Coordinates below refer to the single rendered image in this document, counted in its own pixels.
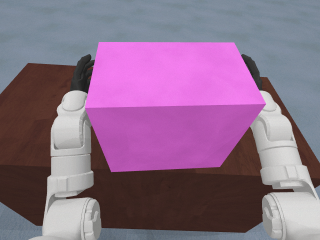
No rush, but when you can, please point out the robot right hand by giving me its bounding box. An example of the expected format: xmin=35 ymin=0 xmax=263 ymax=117
xmin=241 ymin=54 xmax=263 ymax=91

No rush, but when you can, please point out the carton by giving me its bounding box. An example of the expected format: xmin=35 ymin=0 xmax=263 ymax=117
xmin=85 ymin=42 xmax=266 ymax=172

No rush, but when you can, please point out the robot right upper arm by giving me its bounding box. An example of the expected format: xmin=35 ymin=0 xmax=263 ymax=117
xmin=262 ymin=192 xmax=320 ymax=240

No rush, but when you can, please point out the robot right forearm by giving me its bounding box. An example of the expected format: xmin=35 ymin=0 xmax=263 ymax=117
xmin=250 ymin=90 xmax=320 ymax=204

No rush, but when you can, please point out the pedestal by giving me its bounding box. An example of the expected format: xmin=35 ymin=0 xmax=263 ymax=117
xmin=0 ymin=63 xmax=320 ymax=233

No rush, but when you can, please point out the robot left hand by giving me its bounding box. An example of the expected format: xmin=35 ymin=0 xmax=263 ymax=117
xmin=70 ymin=54 xmax=95 ymax=94

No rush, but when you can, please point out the robot left upper arm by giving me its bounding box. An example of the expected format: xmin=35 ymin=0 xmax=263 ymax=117
xmin=29 ymin=197 xmax=102 ymax=240

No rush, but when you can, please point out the robot left forearm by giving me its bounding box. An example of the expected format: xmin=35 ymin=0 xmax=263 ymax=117
xmin=42 ymin=90 xmax=94 ymax=236

